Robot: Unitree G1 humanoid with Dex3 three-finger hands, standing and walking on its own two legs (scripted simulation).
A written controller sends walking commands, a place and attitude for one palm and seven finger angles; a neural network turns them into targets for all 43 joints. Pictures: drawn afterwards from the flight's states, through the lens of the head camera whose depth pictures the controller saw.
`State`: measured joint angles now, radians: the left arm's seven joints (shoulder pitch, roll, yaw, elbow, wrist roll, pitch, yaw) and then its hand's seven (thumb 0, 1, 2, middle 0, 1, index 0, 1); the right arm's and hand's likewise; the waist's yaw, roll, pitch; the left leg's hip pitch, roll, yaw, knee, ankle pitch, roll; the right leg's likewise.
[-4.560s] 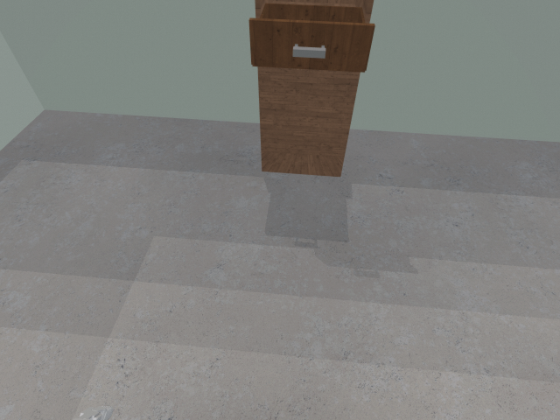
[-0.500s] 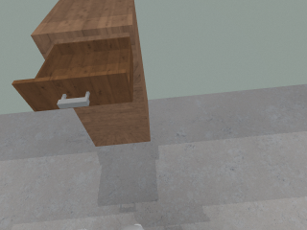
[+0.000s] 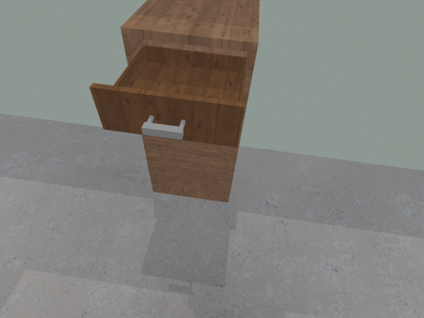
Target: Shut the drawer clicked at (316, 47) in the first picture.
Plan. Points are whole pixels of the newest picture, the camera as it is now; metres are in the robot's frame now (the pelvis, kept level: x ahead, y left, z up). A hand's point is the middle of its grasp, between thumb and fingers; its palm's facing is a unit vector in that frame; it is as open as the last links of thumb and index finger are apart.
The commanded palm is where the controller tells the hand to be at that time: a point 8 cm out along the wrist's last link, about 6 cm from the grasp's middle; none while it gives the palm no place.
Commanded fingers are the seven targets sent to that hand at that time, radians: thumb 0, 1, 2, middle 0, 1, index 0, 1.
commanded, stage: take the last steps up to it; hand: left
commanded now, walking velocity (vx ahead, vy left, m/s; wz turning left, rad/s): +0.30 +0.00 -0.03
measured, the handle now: (164, 125) +0.54 +0.20 +0.04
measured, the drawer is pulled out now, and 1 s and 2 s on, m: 0.29 0.29 0.29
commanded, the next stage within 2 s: come to a stop and stand still in 0.52 s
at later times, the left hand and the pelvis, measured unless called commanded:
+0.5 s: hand (161, 250) +0.30 +0.16 -0.17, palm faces -0.04 -0.98 -0.22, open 7.4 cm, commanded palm none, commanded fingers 0.00 0.90 0.90 -0.20 -0.30 -0.20 -0.30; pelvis +0.16 -0.02 -0.02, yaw -1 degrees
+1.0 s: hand (147, 274) +0.24 +0.18 -0.18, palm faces +0.05 -0.98 -0.20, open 7.3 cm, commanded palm none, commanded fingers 0.00 0.90 0.90 -0.20 -0.30 -0.20 -0.30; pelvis +0.23 +0.00 +0.00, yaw -2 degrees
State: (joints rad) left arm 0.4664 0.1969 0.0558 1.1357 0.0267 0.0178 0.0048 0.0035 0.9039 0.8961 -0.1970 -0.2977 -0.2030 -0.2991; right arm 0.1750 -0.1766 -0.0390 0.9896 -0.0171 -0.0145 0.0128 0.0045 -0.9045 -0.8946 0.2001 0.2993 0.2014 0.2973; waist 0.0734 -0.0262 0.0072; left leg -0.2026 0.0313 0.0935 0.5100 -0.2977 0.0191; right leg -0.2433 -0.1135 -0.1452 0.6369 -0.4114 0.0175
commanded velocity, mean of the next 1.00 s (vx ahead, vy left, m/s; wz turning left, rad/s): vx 0.05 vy -0.01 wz -0.02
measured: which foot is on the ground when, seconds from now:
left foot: down 0.00-0.46, up 0.48-0.84, down 0.86-1.00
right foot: up 0.00-0.44, down 0.46-0.88, up 0.90-1.00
